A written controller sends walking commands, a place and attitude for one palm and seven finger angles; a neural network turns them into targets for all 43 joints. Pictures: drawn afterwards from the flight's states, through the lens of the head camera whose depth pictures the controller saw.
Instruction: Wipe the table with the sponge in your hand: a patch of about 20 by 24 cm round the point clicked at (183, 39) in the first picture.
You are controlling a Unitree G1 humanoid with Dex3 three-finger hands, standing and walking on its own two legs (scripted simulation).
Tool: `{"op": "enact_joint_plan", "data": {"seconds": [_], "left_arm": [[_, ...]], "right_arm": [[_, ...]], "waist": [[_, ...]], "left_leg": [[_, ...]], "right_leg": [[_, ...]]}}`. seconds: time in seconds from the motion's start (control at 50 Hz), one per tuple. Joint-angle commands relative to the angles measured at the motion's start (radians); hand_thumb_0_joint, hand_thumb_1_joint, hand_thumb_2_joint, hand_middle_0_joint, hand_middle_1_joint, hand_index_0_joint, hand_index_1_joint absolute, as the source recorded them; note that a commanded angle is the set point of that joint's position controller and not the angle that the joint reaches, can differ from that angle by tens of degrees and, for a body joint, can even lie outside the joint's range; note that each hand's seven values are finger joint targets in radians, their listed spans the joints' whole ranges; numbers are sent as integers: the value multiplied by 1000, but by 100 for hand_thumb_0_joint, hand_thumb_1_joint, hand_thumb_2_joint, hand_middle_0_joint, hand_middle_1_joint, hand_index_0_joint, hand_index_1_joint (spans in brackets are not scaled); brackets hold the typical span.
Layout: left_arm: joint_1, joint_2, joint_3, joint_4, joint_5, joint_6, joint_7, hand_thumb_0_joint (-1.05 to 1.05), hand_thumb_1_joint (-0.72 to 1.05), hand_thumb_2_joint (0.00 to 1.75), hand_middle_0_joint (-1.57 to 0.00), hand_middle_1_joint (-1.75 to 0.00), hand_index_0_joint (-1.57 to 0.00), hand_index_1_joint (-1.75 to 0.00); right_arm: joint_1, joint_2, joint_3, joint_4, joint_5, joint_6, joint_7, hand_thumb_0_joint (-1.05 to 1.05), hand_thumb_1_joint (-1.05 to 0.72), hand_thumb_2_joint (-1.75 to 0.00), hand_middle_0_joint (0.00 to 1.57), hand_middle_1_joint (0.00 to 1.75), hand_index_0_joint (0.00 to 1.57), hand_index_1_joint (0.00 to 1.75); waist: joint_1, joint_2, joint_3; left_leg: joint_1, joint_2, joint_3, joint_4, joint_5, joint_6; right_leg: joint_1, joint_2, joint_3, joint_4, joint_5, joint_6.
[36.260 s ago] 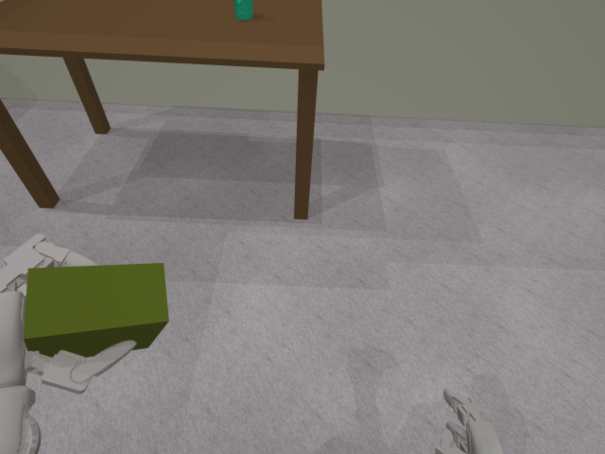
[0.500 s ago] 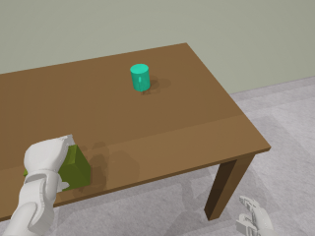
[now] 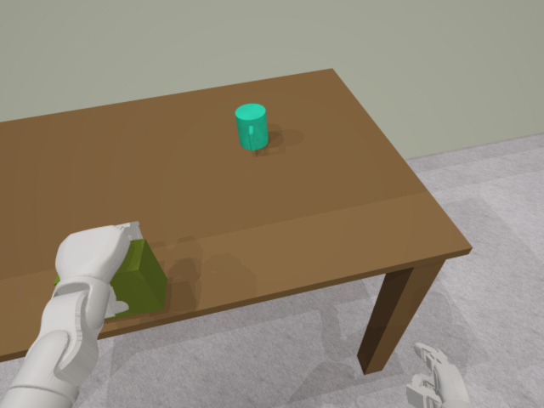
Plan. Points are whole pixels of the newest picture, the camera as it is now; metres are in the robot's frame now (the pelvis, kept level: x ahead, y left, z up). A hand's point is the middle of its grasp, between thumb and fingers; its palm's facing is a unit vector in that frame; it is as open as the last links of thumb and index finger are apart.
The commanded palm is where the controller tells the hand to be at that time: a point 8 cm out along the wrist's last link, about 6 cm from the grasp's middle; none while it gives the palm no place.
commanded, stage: lift the sponge slowly off the table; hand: left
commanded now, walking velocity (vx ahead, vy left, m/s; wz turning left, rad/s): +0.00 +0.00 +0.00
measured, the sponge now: (121, 287) +0.26 +0.29 +0.03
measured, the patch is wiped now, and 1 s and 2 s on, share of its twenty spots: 1.00 1.00 1.00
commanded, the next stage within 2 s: bring the sponge back beside the body in 1.56 s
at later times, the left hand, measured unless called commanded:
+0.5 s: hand (108, 259) +0.27 +0.28 +0.09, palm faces -0.02 -0.07 -1.00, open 10.1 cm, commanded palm +0.25 +0.28 +0.17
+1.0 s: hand (104, 240) +0.28 +0.28 +0.13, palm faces +0.04 -0.06 -1.00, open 10.1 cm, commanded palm +0.25 +0.28 +0.20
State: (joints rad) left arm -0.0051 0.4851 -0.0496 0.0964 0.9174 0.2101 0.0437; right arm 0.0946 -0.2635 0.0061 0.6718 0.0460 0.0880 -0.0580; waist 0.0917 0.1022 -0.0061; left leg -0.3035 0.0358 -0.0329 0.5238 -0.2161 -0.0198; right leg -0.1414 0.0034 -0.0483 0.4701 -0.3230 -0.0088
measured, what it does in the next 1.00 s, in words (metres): stands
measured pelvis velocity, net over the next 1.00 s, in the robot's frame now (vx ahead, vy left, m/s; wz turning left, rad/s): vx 0.00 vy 0.00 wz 0.00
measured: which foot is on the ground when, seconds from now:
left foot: down 0.00-1.00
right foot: down 0.00-1.00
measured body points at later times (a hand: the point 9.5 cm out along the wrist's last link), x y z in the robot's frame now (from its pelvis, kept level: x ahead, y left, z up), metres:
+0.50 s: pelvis +0.00 -0.01 +0.00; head -0.01 -0.05 +0.45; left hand +0.27 +0.28 +0.15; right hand +0.23 -0.23 -0.09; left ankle +0.04 +0.13 -0.74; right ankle -0.05 -0.12 -0.74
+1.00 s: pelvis +0.00 +0.00 +0.01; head -0.01 -0.04 +0.45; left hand +0.27 +0.27 +0.18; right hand +0.23 -0.21 -0.09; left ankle +0.04 +0.13 -0.74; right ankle -0.05 -0.12 -0.74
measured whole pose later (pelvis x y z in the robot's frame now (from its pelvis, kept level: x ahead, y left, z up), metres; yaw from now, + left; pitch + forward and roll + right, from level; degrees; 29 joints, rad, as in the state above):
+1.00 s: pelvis +0.00 +0.00 +0.01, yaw +0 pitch -3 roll +0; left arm -0.09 0.54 -0.06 -0.04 0.88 0.29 -0.08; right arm 0.04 -0.28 0.03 0.66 0.05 0.08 -0.05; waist 0.12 0.12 0.02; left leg -0.22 0.03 -0.03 0.43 -0.17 -0.02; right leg -0.07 0.00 -0.04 0.40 -0.28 -0.01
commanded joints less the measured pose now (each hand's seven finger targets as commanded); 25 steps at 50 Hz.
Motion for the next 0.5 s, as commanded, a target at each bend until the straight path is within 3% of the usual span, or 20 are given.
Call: {"op": "enact_joint_plan", "data": {"seconds": [0.0, 0.02, 0.04, 0.06, 0.12, 0.14, 0.18, 0.22, 0.24, 0.32, 0.36, 0.42, 0.44, 0.48], "left_arm": [[-308, 243, 140, -212, 23, 2, 56, 0, 10, 130, -120, -160, -120, -160], [-299, 262, 159, -215, 24, 11, 56, 0, 10, 130, -120, -160, -120, -160], [-339, 238, 127, -229, 27, 11, 54, 0, 10, 130, -120, -160, -120, -160], [-313, 229, 125, -216, 22, 15, 51, 0, 10, 130, -120, -160, -120, -160], [-319, 283, 166, -216, 27, 29, 42, 0, 10, 130, -120, -160, -120, -160], [-344, 240, 122, -227, 26, 30, 39, 0, 10, 130, -120, -160, -120, -160], [-317, 239, 129, -223, 17, 33, 31, 0, 10, 130, -120, -160, -120, -160], [-284, 307, 190, -245, 18, 37, 25, 0, 10, 130, -120, -160, -120, -160], [-293, 258, 147, -246, 15, 40, 21, 0, 10, 130, -120, -160, -120, -160], [-300, 290, 174, -256, 12, 52, 5, 0, 10, 130, -120, -160, -120, -160], [-335, 257, 135, -257, 6, 50, -2, 0, 10, 130, -120, -160, -120, -160], [-383, 305, 161, -263, 12, 48, -17, 0, 10, 130, -120, -160, -120, -160], [-403, 282, 138, -268, 16, 44, -19, 0, 10, 130, -120, -160, -120, -160], [-364, 290, 154, -259, 5, 36, -27, 0, 10, 130, -120, -160, -120, -160]], "right_arm": [[-177, -117, -45, -157, 2, -57, -3, 0, -90, -90, 20, 30, 20, 30], [-193, -117, -42, -164, 3, -62, -4, 0, -90, -90, 20, 30, 20, 30], [-184, -114, -40, -163, 4, -65, -3, 0, -90, -90, 20, 30, 20, 30], [-183, -113, -43, -162, 3, -68, -3, 0, -90, -90, 20, 30, 20, 30], [-204, -123, -40, -163, 3, -63, -3, 0, -90, -90, 20, 30, 20, 30], [-202, -114, -37, -165, 5, -65, -2, 0, -90, -90, 20, 30, 20, 30], [-198, -119, -42, -163, 5, -64, 2, 0, -90, -90, 20, 30, 20, 30], [-216, -124, -40, -170, 2, -62, 3, 0, -90, -90, 20, 30, 20, 30], [-211, -114, -34, -176, 3, -64, 2, 0, -90, -90, 20, 30, 20, 30], [-231, -121, -33, -174, 5, -57, 5, 0, -90, -90, 20, 30, 20, 30], [-222, -116, -30, -174, 5, -64, 3, 0, -90, -90, 20, 30, 20, 30], [-235, -122, -26, -171, 7, -63, -3, 0, -90, -90, 20, 30, 20, 30], [-224, -116, -26, -173, 5, -69, -6, 0, -90, -90, 20, 30, 20, 30], [-216, -121, -31, -167, 2, -68, -5, 0, -90, -90, 20, 30, 20, 30]], "waist": [[-5, -15, -209], [4, -14, -208], [-6, -10, -223], [1, -23, -227], [10, -28, -220], [1, -23, -222], [6, -43, -222], [22, -25, -231], [14, -41, -224], [14, -29, -191], [5, -34, -191], [1, -27, -190], [2, -33, -218], [5, -48, -215]], "left_leg": [[204, -73, 38, -54, 181, 66], [211, -74, 34, -61, 175, 66], [214, -74, 40, -60, 186, 67], [217, -75, 37, -60, 193, 68], [221, -76, 37, -70, 191, 66], [222, -76, 46, -67, 201, 68], [228, -72, 41, -73, 210, 68], [235, -76, 40, -73, 219, 67], [221, -78, 48, -73, 224, 68], [236, -74, 43, -82, 218, 65], [236, -74, 45, -83, 216, 67], [251, -74, 42, -90, 202, 67], [258, -78, 50, -82, 223, 69], [264, -77, 48, -79, 246, 70]], "right_leg": [[-61, 56, 3, -90, 261, -46], [-54, 60, 12, -98, 240, -50], [-53, 57, 3, -89, 256, -48], [-44, 56, 1, -92, 266, -47], [-26, 57, 17, -102, 269, -50], [-32, 53, 7, -97, 280, -46], [-22, 53, 2, -99, 294, -45], [4, 55, 24, -103, 311, -50], [1, 49, 6, -97, 317, -44], [-7, 53, 19, -118, 303, -48], [-14, 49, 6, -117, 304, -42], [-14, 52, 24, -133, 282, -47], [-6, 47, 14, -123, 308, -44], [6, 46, 15, -124, 353, -43]]}}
